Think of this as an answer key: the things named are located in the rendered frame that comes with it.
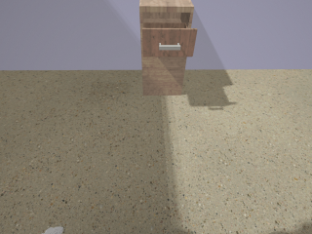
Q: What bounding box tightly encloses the drawer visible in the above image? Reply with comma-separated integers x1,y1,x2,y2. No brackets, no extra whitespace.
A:
142,22,198,58

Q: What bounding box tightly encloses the cabinet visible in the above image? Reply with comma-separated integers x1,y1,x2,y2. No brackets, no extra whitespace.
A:
139,0,194,96

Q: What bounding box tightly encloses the handle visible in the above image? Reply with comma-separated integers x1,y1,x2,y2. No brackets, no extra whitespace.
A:
159,43,181,51

